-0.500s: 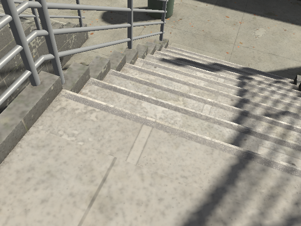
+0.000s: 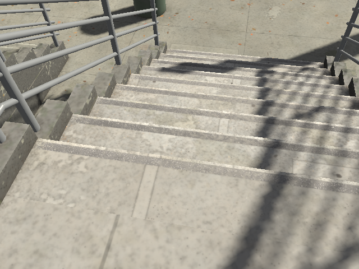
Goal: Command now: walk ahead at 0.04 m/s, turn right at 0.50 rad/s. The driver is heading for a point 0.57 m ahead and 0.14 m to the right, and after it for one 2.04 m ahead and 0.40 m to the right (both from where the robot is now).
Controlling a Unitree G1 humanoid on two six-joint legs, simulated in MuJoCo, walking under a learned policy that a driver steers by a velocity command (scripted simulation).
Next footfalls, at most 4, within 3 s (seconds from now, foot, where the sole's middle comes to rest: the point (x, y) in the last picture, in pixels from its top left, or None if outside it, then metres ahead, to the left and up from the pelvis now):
0.36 left None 0.04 0.13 -0.77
0.88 right None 0.18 -0.19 -0.77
1.44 left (265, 254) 0.51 -0.24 -0.77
1.94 right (306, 195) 0.74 -0.44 -0.77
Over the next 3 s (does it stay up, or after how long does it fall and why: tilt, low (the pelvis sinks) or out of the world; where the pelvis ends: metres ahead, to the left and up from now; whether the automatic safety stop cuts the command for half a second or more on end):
stays up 1.04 -0.10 -0.19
